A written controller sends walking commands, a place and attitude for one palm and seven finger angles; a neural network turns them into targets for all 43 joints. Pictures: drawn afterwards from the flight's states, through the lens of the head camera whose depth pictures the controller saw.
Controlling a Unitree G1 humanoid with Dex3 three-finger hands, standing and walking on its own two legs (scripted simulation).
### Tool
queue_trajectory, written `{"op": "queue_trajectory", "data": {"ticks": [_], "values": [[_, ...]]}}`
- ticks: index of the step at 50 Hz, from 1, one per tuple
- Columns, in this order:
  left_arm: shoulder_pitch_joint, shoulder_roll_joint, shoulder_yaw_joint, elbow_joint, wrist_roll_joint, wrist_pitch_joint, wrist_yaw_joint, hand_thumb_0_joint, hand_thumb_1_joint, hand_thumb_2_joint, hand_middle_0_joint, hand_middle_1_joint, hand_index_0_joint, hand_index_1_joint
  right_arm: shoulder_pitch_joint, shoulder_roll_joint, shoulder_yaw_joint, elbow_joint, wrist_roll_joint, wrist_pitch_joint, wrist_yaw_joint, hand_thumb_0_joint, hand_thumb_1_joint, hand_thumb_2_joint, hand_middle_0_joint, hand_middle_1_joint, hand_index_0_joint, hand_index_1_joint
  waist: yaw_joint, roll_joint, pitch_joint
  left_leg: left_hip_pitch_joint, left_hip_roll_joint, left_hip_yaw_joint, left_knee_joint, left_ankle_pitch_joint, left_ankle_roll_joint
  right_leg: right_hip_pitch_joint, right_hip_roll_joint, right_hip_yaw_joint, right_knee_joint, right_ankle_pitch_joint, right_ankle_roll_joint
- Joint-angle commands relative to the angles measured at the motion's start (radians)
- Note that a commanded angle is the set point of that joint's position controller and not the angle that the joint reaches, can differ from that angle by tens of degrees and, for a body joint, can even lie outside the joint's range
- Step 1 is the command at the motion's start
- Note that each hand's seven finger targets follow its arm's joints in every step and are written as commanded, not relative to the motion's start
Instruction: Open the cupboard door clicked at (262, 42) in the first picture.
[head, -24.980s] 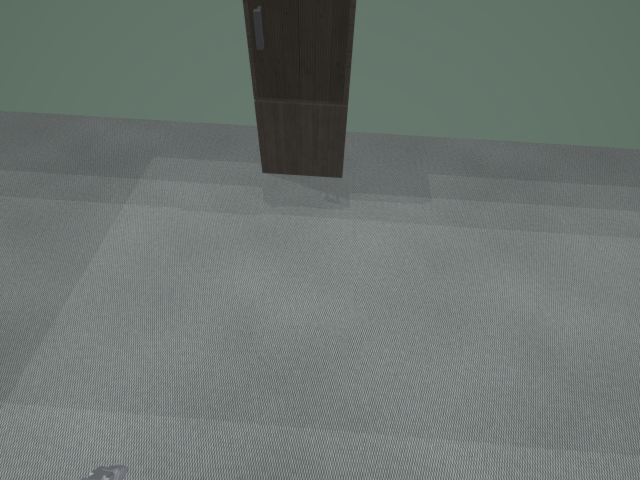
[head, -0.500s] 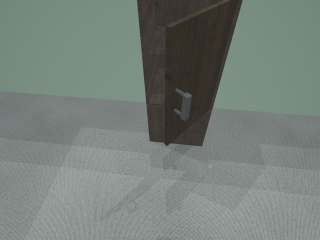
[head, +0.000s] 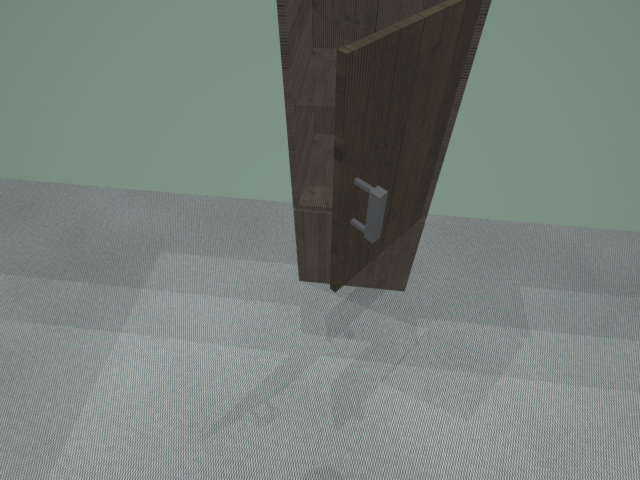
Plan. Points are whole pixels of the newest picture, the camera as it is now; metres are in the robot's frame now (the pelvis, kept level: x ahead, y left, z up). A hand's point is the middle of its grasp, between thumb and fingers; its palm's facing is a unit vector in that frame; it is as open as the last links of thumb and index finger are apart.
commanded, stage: look to check the result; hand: left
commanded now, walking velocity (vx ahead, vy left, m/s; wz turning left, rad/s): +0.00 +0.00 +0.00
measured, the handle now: (366, 210) +0.60 -0.06 -0.07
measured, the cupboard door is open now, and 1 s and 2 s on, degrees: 52 52 52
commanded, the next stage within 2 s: walk to a spot facing it in 0.34 s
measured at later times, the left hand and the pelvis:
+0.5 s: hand out of the picture +0.03 +0.19 -0.17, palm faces +0.02 -0.97 -0.23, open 7.3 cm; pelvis +0.01 +0.00 +0.00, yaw +0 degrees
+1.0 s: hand out of the picture +0.08 +0.17 -0.17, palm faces -0.16 -0.94 -0.30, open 7.3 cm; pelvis +0.00 -0.03 -0.01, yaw -14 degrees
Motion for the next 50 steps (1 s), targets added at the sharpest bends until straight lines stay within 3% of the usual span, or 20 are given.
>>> {"op": "queue_trajectory", "data": {"ticks": [1,23,25,28,31,34,36,38,39,40,41,42,43,44,45,46,48,50], "values": [[0.052,0.121,0.022,-0.030,0.004,-0.017,0.006,0.000,0.900,0.900,-0.200,-0.300,-0.200,-0.300,0.053,-0.103,-0.020,-0.021,0.003,-0.016,-0.002,0.000,-0.900,-0.900,0.200,0.300,0.200,0.300,0.002,-0.008,0.007,0.047,0.096,-0.078,-0.050,0.131,0.029,-0.059,-0.117,0.088,-0.089,0.137,-0.016],[0.002,0.168,0.026,-0.041,0.004,-0.022,0.001,0.000,0.900,0.900,-0.200,-0.300,-0.200,-0.300,-0.002,-0.153,-0.024,-0.027,0.001,-0.020,-0.001,0.000,-0.900,-0.900,0.200,0.300,0.200,0.300,0.000,-0.006,-0.004,0.068,0.100,-0.081,-0.060,0.164,0.025,-0.032,-0.124,0.093,-0.102,0.198,-0.015],[0.010,0.143,0.026,-0.042,0.004,-0.010,0.002,0.000,0.900,0.900,-0.200,-0.300,-0.200,-0.300,0.014,-0.123,-0.022,-0.025,0.000,-0.012,-0.004,0.000,-0.900,-0.900,0.200,0.300,0.200,0.300,-0.002,-0.009,-0.008,0.079,0.107,-0.059,-0.033,0.171,0.018,-0.051,-0.124,0.107,-0.081,0.239,-0.012],[0.003,0.168,0.049,-0.073,0.008,0.007,-0.001,0.000,0.900,0.900,-0.200,-0.300,-0.200,-0.300,0.022,-0.144,-0.043,-0.046,0.001,0.001,-0.011,0.000,-0.900,-0.900,0.200,0.300,0.200,0.300,-0.005,-0.027,-0.013,0.069,0.122,-0.025,0.017,0.133,0.017,-0.085,-0.121,0.137,-0.029,0.285,-0.022],[-0.014,0.176,0.068,-0.120,0.013,0.024,-0.011,0.000,0.900,0.900,-0.200,-0.300,-0.200,-0.300,0.010,-0.174,-0.064,-0.091,0.000,0.011,-0.016,0.000,-0.900,-0.900,0.200,0.300,0.200,0.300,-0.006,0.002,-0.012,0.063,0.156,-0.023,0.030,0.080,0.029,-0.149,-0.092,0.149,0.034,0.246,-0.022],[-0.028,0.169,0.077,-0.161,0.018,0.035,-0.022,0.000,0.900,0.900,-0.200,-0.300,-0.200,-0.300,0.005,-0.207,-0.079,-0.128,-0.005,0.011,-0.019,0.000,-0.900,-0.900,0.200,0.300,0.200,0.300,-0.005,0.081,-0.016,0.059,0.232,-0.089,-0.020,0.031,0.074,-0.221,-0.040,0.125,0.154,0.146,-0.011],[-0.020,0.153,0.080,-0.179,0.018,0.040,-0.029,0.000,0.900,0.900,-0.200,-0.300,-0.200,-0.300,-0.007,-0.231,-0.090,-0.154,-0.007,0.007,-0.019,0.000,-0.900,-0.900,0.200,0.300,0.200,0.300,0.009,0.150,-0.036,0.043,0.320,-0.146,-0.064,0.049,0.128,-0.238,-0.010,0.075,0.309,-0.045,0.001],[-0.031,0.143,0.084,-0.204,0.019,0.048,-0.038,0.000,0.900,0.900,-0.200,-0.300,-0.200,-0.300,-0.021,-0.239,-0.093,-0.177,-0.014,0.004,-0.017,0.000,-0.900,-0.900,0.200,0.300,0.200,0.300,0.010,0.184,-0.036,0.011,0.380,-0.141,-0.080,0.119,0.168,-0.239,-0.030,0.029,0.413,-0.233,0.011],[-0.018,0.139,0.086,-0.206,0.019,0.046,-0.041,0.000,0.900,0.900,-0.200,-0.300,-0.200,-0.300,-0.044,-0.235,-0.092,-0.189,-0.016,0.003,-0.016,0.000,-0.900,-0.900,0.200,0.300,0.200,0.300,0.027,0.159,-0.037,-0.022,0.372,-0.105,-0.041,0.170,0.157,-0.192,-0.043,0.030,0.373,-0.216,0.009],[0.029,0.138,0.090,-0.199,0.018,0.042,-0.042,0.000,0.900,0.900,-0.200,-0.300,-0.200,-0.300,-0.076,-0.235,-0.091,-0.203,-0.014,0.004,-0.015,0.000,-0.900,-0.900,0.200,0.300,0.200,0.300,0.058,0.107,-0.056,-0.050,0.338,-0.046,0.042,0.196,0.122,-0.115,-0.048,0.029,0.259,-0.125,0.008],[0.088,0.168,0.098,-0.189,0.025,0.034,-0.039,0.000,0.900,0.900,-0.200,-0.300,-0.200,-0.300,-0.104,-0.226,-0.093,-0.223,-0.006,0.009,-0.014,0.000,-0.900,-0.900,0.200,0.300,0.200,0.300,0.089,-0.031,-0.058,-0.121,0.245,0.027,0.195,0.093,0.058,-0.034,-0.071,0.102,0.072,0.098,-0.003],[0.095,0.279,0.118,-0.191,0.038,0.024,-0.025,0.000,0.900,0.900,-0.200,-0.300,-0.200,-0.300,-0.106,-0.156,-0.088,-0.252,0.008,0.014,-0.009,0.000,-0.900,-0.900,0.200,0.300,0.200,0.300,0.077,-0.351,-0.038,-0.309,0.066,0.153,0.420,-0.266,-0.031,0.027,-0.304,0.448,-0.096,0.282,-0.063],[0.113,0.296,0.117,-0.193,0.022,0.025,-0.018,0.000,0.900,0.900,-0.200,-0.300,-0.200,-0.300,-0.142,-0.176,-0.089,-0.263,0.004,0.027,-0.003,0.000,-0.900,-0.900,0.200,0.300,0.200,0.300,0.101,-0.279,-0.016,-0.338,0.027,0.049,0.616,-0.423,-0.037,-0.016,-0.367,0.527,-0.124,0.375,-0.134],[0.074,0.273,0.117,-0.203,0.023,0.026,-0.008,0.000,0.900,0.900,-0.200,-0.300,-0.200,-0.300,-0.155,-0.170,-0.093,-0.255,0.005,0.032,-0.005,0.000,-0.900,-0.900,0.200,0.300,0.200,0.300,0.068,-0.234,-0.003,-0.376,0.041,-0.026,0.708,-0.371,-0.032,-0.022,-0.314,0.515,-0.098,0.397,-0.150],[0.029,0.247,0.112,-0.217,0.019,0.024,-0.003,0.000,0.900,0.900,-0.200,-0.300,-0.200,-0.300,-0.149,-0.171,-0.092,-0.257,0.005,0.030,-0.003,0.000,-0.900,-0.900,0.200,0.300,0.200,0.300,0.044,-0.183,-0.002,-0.400,0.056,-0.049,0.743,-0.312,-0.037,0.006,-0.282,0.467,-0.056,0.452,-0.164],[0.017,0.233,0.111,-0.227,0.017,0.020,0.002,0.000,0.900,0.900,-0.200,-0.300,-0.200,-0.300,-0.136,-0.162,-0.088,-0.254,0.005,0.027,-0.001,0.000,-0.900,-0.900,0.200,0.300,0.200,0.300,0.035,-0.130,-0.050,-0.394,0.065,-0.047,0.749,-0.277,-0.044,0.040,-0.268,0.436,-0.029,0.482,-0.167],[0.032,0.229,0.109,-0.236,0.016,0.014,0.004,0.000,0.900,0.900,-0.200,-0.300,-0.200,-0.300,-0.148,-0.145,-0.082,-0.261,0.006,0.028,0.000,0.000,-0.900,-0.900,0.200,0.300,0.200,0.300,0.038,-0.067,-0.093,-0.382,0.061,-0.039,0.721,-0.241,-0.057,0.087,-0.237,0.399,-0.006,0.558,-0.164],[0.056,0.236,0.110,-0.234,0.016,0.011,0.004,0.000,0.900,0.900,-0.200,-0.300,-0.200,-0.300,-0.167,-0.139,-0.080,-0.271,0.008,0.032,-0.001,0.000,-0.900,-0.900,0.200,0.300,0.200,0.300,0.045,-0.084,-0.096,-0.385,0.049,-0.040,0.688,-0.230,-0.063,0.107,-0.217,0.401,-0.005,0.596,-0.148]]}}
